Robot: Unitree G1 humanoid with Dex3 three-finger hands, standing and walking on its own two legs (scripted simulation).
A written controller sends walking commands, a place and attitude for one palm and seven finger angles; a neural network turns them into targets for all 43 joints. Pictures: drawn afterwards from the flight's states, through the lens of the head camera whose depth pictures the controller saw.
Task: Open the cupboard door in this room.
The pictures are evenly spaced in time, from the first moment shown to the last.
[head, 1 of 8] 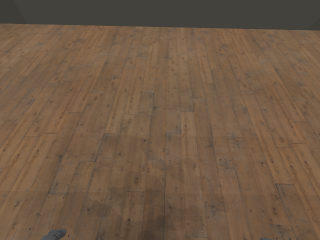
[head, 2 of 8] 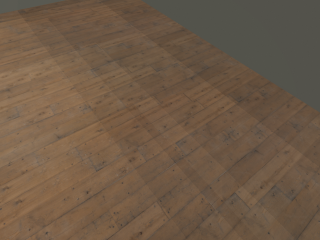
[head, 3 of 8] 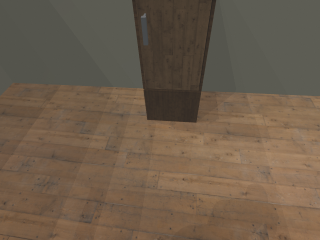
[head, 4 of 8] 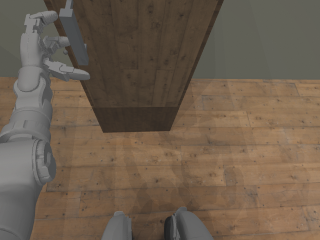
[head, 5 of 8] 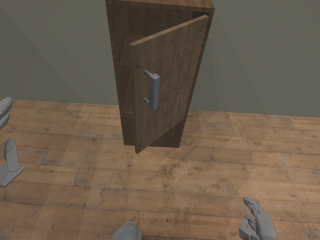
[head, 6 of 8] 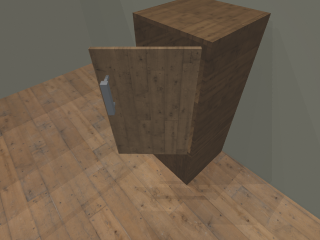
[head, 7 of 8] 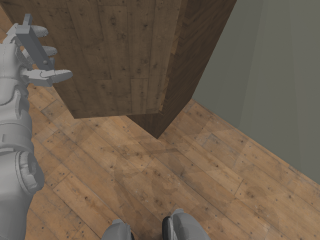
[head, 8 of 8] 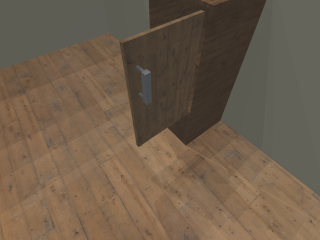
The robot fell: no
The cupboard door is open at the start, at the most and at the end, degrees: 0 92 92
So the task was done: yes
